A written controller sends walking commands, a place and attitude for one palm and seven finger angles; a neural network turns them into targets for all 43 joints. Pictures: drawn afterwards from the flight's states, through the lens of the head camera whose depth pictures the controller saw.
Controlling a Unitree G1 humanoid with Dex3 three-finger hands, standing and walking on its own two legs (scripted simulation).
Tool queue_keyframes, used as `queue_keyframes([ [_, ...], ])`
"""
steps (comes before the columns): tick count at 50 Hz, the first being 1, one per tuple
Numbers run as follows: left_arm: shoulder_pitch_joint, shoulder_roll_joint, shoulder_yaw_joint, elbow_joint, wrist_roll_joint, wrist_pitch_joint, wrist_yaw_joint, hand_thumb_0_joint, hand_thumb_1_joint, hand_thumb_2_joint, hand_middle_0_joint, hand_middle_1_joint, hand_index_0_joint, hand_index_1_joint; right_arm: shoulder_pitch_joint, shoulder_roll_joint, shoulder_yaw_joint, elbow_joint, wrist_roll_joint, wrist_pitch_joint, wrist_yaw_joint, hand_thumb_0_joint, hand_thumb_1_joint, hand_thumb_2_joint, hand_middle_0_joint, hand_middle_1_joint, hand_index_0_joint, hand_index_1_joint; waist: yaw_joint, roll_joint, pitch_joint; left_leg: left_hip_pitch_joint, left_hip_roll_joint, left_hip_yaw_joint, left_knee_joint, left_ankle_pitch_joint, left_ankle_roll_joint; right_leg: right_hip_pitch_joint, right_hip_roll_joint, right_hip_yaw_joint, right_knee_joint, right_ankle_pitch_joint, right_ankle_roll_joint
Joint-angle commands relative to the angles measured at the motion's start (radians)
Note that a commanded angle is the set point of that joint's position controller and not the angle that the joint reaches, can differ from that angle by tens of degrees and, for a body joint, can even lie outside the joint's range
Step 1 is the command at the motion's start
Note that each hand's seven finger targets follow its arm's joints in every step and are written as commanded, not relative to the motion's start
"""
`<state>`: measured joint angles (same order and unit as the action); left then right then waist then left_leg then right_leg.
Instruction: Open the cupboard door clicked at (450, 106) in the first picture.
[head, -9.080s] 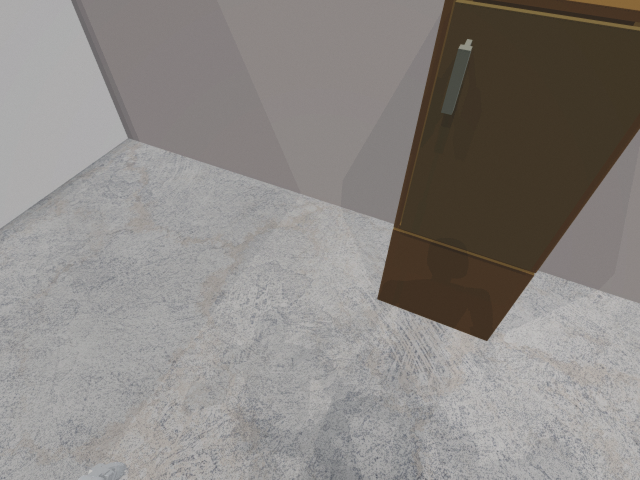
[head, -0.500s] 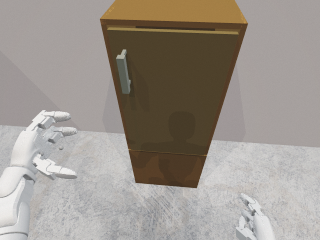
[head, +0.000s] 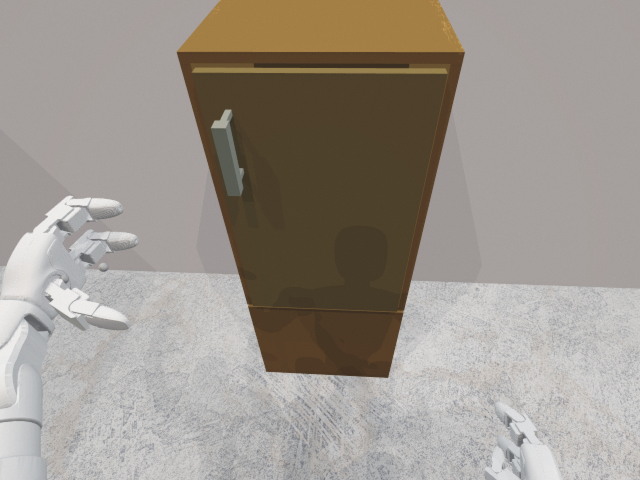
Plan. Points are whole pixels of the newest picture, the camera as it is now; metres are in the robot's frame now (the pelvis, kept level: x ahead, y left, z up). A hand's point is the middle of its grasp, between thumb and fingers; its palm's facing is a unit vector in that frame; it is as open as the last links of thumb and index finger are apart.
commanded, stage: raise the hand with hooked fingers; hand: left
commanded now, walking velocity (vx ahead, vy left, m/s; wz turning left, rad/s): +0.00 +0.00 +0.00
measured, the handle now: (231, 153) +0.56 +0.19 +0.13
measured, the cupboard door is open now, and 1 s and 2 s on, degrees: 0 0 0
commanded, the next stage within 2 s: move the hooked fingers beside the handle in 0.26 s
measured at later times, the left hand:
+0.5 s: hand (101, 266) +0.29 +0.27 +0.15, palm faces +0.09 -1.00 -0.03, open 14.0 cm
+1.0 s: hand (135, 224) +0.37 +0.27 +0.15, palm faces +0.06 -1.00 -0.01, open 14.0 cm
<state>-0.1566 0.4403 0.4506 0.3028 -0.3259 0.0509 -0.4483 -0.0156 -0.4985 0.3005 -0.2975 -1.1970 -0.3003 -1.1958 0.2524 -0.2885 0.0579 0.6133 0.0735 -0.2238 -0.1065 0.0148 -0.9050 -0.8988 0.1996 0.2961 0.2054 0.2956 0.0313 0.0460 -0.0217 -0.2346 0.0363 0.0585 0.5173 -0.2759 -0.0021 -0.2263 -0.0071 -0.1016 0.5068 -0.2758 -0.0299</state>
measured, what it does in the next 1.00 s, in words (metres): stands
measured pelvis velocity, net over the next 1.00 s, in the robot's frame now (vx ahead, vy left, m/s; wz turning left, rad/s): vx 0.00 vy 0.01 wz -0.01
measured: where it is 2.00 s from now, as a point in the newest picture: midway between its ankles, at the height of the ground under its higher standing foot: outside the picture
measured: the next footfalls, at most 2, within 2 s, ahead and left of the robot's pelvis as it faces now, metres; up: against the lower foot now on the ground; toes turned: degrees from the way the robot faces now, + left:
none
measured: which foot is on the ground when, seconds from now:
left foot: down 0.00-1.00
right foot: down 0.00-1.00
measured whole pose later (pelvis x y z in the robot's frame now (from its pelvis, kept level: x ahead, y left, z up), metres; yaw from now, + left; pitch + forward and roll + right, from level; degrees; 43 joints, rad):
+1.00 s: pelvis +0.00 +0.01 +0.00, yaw +0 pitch +2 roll +0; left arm -0.46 0.47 0.42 0.64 -0.25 -0.03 -0.40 -0.02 -0.50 0.30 -0.30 -1.20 -0.30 -1.20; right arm 0.31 -0.29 0.06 0.65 0.07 -0.18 -0.11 0.01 -0.91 -0.90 0.20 0.30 0.21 0.30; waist -0.01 0.02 -0.02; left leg -0.30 0.03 0.07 0.53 -0.28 0.01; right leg -0.29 -0.01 -0.09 0.52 -0.27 -0.02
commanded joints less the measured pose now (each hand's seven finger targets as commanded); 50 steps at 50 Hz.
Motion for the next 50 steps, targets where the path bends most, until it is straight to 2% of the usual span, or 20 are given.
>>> queue_keyframes([
  [1, -0.286, 0.319, 0.128, -0.257, -0.019, -0.083, 0.026, 0.0, -0.5, 0.3, -0.3, -1.2, -0.3, -1.2, -0.108, -0.106, -0.041, -0.162, -0.006, -0.056, -0.009, 0.0, -0.9, -0.9, 0.2, 0.3, 0.2, 0.3, 0.017, 0.0, -0.202, 0.079, -0.039, -0.047, -0.049, 0.223, 0.04, 0.069, 0.005, 0.074, -0.069, 0.281, 0.016],
  [4, -0.309, 0.286, 0.1, -0.248, -0.013, -0.087, 0.026, 0.0, -0.5, 0.3, -0.3, -1.2, -0.3, -1.2, -0.111, -0.102, -0.039, -0.154, -0.001, -0.058, -0.015, 0.0, -0.9, -0.9, 0.2, 0.3, 0.2, 0.3, 0.005, 0.058, -0.182, 0.085, -0.041, -0.043, -0.057, 0.201, 0.037, 0.049, 0.004, 0.072, -0.075, 0.26, 0.013],
  [6, -0.307, 0.281, 0.089, -0.241, -0.015, -0.086, 0.022, 0.0, -0.5, 0.3, -0.3, -1.2, -0.3, -1.2, -0.112, -0.103, -0.039, -0.152, -0.003, -0.059, -0.019, 0.0, -0.9, -0.9, 0.2, 0.3, 0.2, 0.3, 0.003, 0.025, -0.168, 0.087, -0.04, -0.043, -0.055, 0.195, 0.04, 0.046, 0.006, 0.077, -0.082, 0.253, 0.016],
  [10, -0.291, 0.279, 0.088, -0.214, -0.01, -0.074, 0.017, 0.0, -0.5, 0.3, -0.3, -1.2, -0.3, -1.2, -0.112, -0.104, -0.037, -0.153, 0.0, -0.059, -0.023, 0.0, -0.9, -0.9, 0.2, 0.3, 0.2, 0.3, 0.005, 0.033, -0.171, 0.082, -0.041, -0.05, -0.066, 0.174, 0.037, 0.04, 0.006, 0.067, -0.083, 0.225, 0.015],
  [11, -0.28, 0.28, 0.09, -0.207, -0.018, -0.071, 0.014, 0.0, -0.5, 0.3, -0.3, -1.2, -0.3, -1.2, -0.111, -0.105, -0.037, -0.154, -0.001, -0.057, -0.021, 0.0, -0.9, -0.9, 0.2, 0.3, 0.2, 0.3, 0.009, -0.01, -0.164, 0.073, -0.039, -0.05, -0.064, 0.176, 0.038, 0.048, 0.007, 0.072, -0.086, 0.226, 0.017],
  [17, -0.301, 0.29, 0.096, -0.239, -0.018, -0.078, 0.013, 0.0, -0.5, 0.3, -0.3, -1.2, -0.3, -1.2, -0.116, -0.103, -0.037, -0.157, -0.001, -0.059, -0.021, 0.0, -0.9, -0.9, 0.2, 0.3, 0.2, 0.3, 0.01, 0.01, -0.199, 0.094, -0.041, -0.055, -0.065, 0.199, 0.038, 0.057, 0.008, 0.065, -0.077, 0.252, 0.014],
  [18, -0.297, 0.285, 0.091, -0.231, -0.014, -0.077, 0.014, 0.0, -0.5, 0.3, -0.3, -1.2, -0.3, -1.2, -0.118, -0.102, -0.035, -0.156, 0.0, -0.06, -0.021, 0.0, -0.9, -0.9, 0.2, 0.3, 0.2, 0.3, 0.009, 0.037, -0.185, 0.095, -0.042, -0.053, -0.066, 0.193, 0.037, 0.045, 0.008, 0.065, -0.079, 0.244, 0.012],
  [21, -0.371, 0.248, 0.038, -0.186, -0.01, -0.076, 0.022, 0.0, -0.5, 0.3, -0.3, -1.2, -0.3, -1.2, -0.109, -0.102, -0.033, -0.141, 0.002, -0.057, -0.028, 0.0, -0.9, -0.9, 0.2, 0.3, 0.2, 0.3, -0.015, -0.014, -0.136, 0.083, -0.038, -0.057, -0.071, 0.142, 0.037, 0.002, 0.013, 0.063, -0.096, 0.182, 0.016],
  [23, -0.437, 0.251, 0.027, -0.16, -0.001, -0.079, 0.027, 0.0, -0.5, 0.3, -0.3, -1.2, -0.3, -1.2, -0.105, -0.106, -0.032, -0.129, 0.003, -0.058, -0.034, 0.0, -0.9, -0.9, 0.2, 0.3, 0.2, 0.3, -0.024, 0.028, -0.137, 0.084, -0.041, -0.064, -0.075, 0.114, 0.036, -0.013, 0.009, 0.067, -0.098, 0.149, 0.013],
  [26, -0.502, 0.296, 0.041, -0.083, 0.016, -0.083, 0.036, 0.0, -0.5, 0.3, -0.3, -1.2, -0.3, -1.2, -0.091, -0.115, -0.033, -0.114, 0.001, -0.051, -0.039, 0.0, -0.9, -0.9, 0.2, 0.3, 0.2, 0.3, -0.029, -0.021, -0.146, 0.063, -0.039, -0.064, -0.068, 0.097, 0.038, -0.01, 0.006, 0.075, -0.103, 0.121, 0.016],
  [28, -0.572, 0.305, 0.031, -0.063, 0.029, -0.096, 0.035, 0.0, -0.5, 0.3, -0.3, -1.2, -0.3, -1.2, -0.09, -0.115, -0.032, -0.112, 0.002, -0.05, -0.04, 0.0, -0.9, -0.9, 0.2, 0.3, 0.2, 0.3, -0.036, 0.022, -0.171, 0.069, -0.041, -0.066, -0.068, 0.099, 0.037, -0.007, 0.002, 0.077, -0.096, 0.123, 0.012],
  [30, -0.585, 0.286, 0.015, -0.08, 0.035, -0.119, 0.036, 0.0, -0.5, 0.3, -0.3, -1.2, -0.3, -1.2, -0.086, -0.11, -0.032, -0.121, -0.001, -0.054, -0.036, 0.0, -0.9, -0.9, 0.2, 0.3, 0.2, 0.3, -0.027, 0.077, -0.229, 0.104, -0.042, -0.07, -0.063, 0.152, 0.035, 0.014, 0.002, 0.071, -0.078, 0.182, 0.004],
  [33, -0.527, 0.306, 0.049, 0.003, 0.027, -0.119, 0.031, 0.0, -0.5, 0.3, -0.3, -1.2, -0.3, -1.2, -0.067, -0.116, -0.035, -0.119, -0.004, -0.045, -0.028, 0.0, -0.9, -0.9, 0.2, 0.3, 0.2, 0.3, -0.017, 0.0, -0.235, 0.074, -0.038, -0.065, -0.056, 0.194, 0.037, 0.04, 0.004, 0.066, -0.064, 0.25, 0.006],
  [36, -0.512, 0.317, 0.055, 0.059, 0.03, -0.107, 0.027, 0.0, -0.5, 0.3, -0.3, -1.2, -0.3, -1.2, -0.056, -0.124, -0.039, -0.127, -0.002, -0.033, -0.018, 0.0, -0.9, -0.9, 0.2, 0.3, 0.2, 0.3, -0.004, -0.007, -0.214, 0.042, -0.038, -0.06, -0.054, 0.193, 0.035, 0.033, 0.003, 0.066, -0.056, 0.251, 0.006],
  [37, -0.546, 0.307, 0.038, 0.068, 0.034, -0.103, 0.026, 0.0, -0.5, 0.3, -0.3, -1.2, -0.3, -1.2, -0.058, -0.125, -0.039, -0.125, 0.001, -0.03, -0.017, 0.0, -0.9, -0.9, 0.2, 0.3, 0.2, 0.3, -0.017, 0.008, -0.197, 0.037, -0.038, -0.058, -0.057, 0.185, 0.035, 0.016, 0.002, 0.067, -0.059, 0.247, 0.006],
  [38, -0.563, 0.333, 0.059, 0.072, 0.039, -0.104, 0.032, 0.0, -0.5, 0.3, -0.3, -1.2, -0.3, -1.2, -0.045, -0.128, -0.044, -0.123, 0.001, -0.025, -0.016, 0.0, -0.9, -0.9, 0.2, 0.3, 0.2, 0.3, -0.017, 0.008, -0.212, 0.038, -0.039, -0.058, -0.053, 0.184, 0.035, 0.014, 0.003, 0.067, -0.057, 0.242, 0.007],
  [43, -0.624, 0.315, 0.038, 0.017, 0.045, -0.139, 0.048, 0.0, -0.5, 0.3, -0.3, -1.2, -0.3, -1.2, -0.023, -0.128, -0.052, -0.129, -0.004, -0.016, -0.011, 0.0, -0.9, -0.9, 0.2, 0.3, 0.2, 0.3, -0.025, 0.035, -0.273, 0.084, -0.037, -0.056, -0.042, 0.236, 0.038, 0.017, 0.01, 0.069, -0.044, 0.285, 0.004],
  [46, -0.659, 0.34, 0.052, 0.114, 0.049, -0.137, 0.051, 0.0, -0.5, 0.3, -0.3, -1.2, -0.3, -1.2, 0.0, -0.138, -0.054, -0.109, -0.003, -0.002, -0.015, 0.0, -0.9, -0.9, 0.2, 0.3, 0.2, 0.3, -0.041, -0.048, -0.222, 0.037, -0.034, -0.056, -0.043, 0.184, 0.04, -0.006, 0.012, 0.068, -0.053, 0.239, 0.01],
  [48, -0.713, 0.338, 0.033, 0.141, 0.062, -0.139, 0.052, 0.0, -0.5, 0.3, -0.3, -1.2, -0.3, -1.2, 0.003, -0.139, -0.054, -0.103, -0.001, 0.002, -0.018, 0.0, -0.9, -0.9, 0.2, 0.3, 0.2, 0.3, -0.05, 0.007, -0.215, 0.033, -0.037, -0.055, -0.043, 0.168, 0.039, -0.028, 0.009, 0.072, -0.053, 0.222, 0.009],
  [50, -0.783, 0.319, 0.0, 0.123, 0.073, -0.155, 0.054, 0.0, -0.5, 0.3, -0.3, -1.2, -0.3, -1.2, 0.014, -0.137, -0.055, -0.099, -0.005, 0.001, -0.017, 0.0, -0.9, -0.9, 0.2, 0.3, 0.2, 0.3, -0.059, 0.065, -0.259, 0.07, -0.038, -0.06, -0.034, 0.195, 0.038, -0.037, 0.01, 0.072, -0.047, 0.237, 0.004],
])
